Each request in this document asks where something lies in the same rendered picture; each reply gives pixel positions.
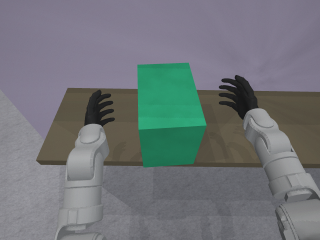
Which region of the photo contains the carton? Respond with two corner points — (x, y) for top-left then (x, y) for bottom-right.
(137, 62), (207, 168)

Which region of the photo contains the table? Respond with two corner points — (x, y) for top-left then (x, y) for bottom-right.
(36, 88), (320, 168)

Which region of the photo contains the right robot forearm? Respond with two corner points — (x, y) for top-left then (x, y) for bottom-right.
(242, 108), (320, 203)

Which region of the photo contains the left robot forearm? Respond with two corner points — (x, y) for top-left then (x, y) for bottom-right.
(54, 123), (110, 240)

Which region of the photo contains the left robot hand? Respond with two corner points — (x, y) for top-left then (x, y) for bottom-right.
(84, 89), (115, 127)

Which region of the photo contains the robot right upper arm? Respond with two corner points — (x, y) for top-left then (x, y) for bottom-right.
(275, 198), (320, 240)

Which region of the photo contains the right robot hand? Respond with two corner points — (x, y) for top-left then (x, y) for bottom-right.
(219, 75), (259, 120)

